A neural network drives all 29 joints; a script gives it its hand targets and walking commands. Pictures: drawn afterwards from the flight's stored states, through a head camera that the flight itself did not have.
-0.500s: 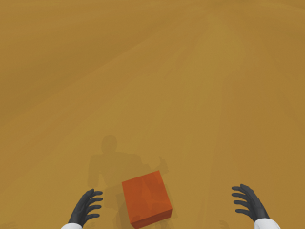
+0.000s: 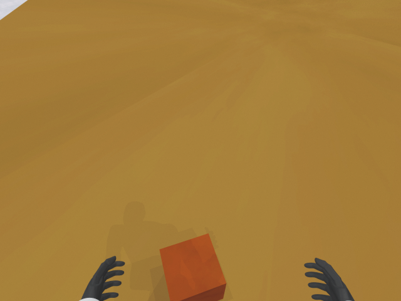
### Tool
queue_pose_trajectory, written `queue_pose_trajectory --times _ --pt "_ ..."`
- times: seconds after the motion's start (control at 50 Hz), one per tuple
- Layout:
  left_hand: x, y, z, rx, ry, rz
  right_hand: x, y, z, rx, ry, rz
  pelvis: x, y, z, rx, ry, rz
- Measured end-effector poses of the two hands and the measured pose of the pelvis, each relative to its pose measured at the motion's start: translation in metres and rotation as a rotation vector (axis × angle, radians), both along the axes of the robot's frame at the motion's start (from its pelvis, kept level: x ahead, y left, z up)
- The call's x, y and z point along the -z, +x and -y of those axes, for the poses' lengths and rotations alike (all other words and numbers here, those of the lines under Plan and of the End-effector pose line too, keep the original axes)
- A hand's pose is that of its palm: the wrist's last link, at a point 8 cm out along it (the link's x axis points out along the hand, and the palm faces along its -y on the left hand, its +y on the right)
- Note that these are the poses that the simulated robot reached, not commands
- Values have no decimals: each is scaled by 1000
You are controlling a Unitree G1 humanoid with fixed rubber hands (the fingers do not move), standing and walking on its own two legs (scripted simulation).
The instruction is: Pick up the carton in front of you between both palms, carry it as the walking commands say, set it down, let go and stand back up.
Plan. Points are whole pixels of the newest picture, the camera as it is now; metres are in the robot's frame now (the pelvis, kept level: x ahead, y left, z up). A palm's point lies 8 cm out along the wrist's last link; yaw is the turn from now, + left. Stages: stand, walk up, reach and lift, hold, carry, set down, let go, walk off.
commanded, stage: stand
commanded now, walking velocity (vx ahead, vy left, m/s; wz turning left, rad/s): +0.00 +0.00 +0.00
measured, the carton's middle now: (192, 275) +0.36 +0.08 -0.65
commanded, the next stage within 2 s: none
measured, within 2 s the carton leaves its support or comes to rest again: neither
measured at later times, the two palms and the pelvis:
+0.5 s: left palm out of the picture +0.15 +0.30 -0.11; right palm out of the picture +0.14 -0.27 -0.08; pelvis +0.03 +0.02 +0.00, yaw -1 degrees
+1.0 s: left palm out of the picture +0.11 +0.32 -0.11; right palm out of the picture +0.11 -0.29 -0.08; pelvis +0.01 +0.02 +0.00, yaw -1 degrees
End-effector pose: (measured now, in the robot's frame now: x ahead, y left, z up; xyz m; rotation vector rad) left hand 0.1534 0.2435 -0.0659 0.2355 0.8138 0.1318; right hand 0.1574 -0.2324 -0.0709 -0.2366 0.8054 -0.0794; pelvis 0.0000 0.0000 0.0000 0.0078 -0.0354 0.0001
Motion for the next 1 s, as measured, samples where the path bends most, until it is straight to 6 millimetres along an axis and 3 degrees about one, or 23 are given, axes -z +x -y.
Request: queue_pose_trajectory --times 0.14,0.24,0.46,0.6,1.0 --pt "29 -21 -40 0 60 -85 4 -26 37 55 -147 -94 5 3 -8 8 -14 -36" --pt "43 -28 -52 3 71 -157 2 -30 50 85 -194 -129 6 12 -12 14 -18 -42" --pt "47 -10 -57 9 77 -193 8 -16 40 92 -178 -161 3 26 -18 19 -17 -37" --pt "44 -6 -61 9 92 -199 13 -17 38 101 -165 -182 1 27 -20 20 -15 -31" --pt "45 -48 -74 -18 113 -291 14 -47 53 131 -180 -255 -5 13 -20 17 -16 -5"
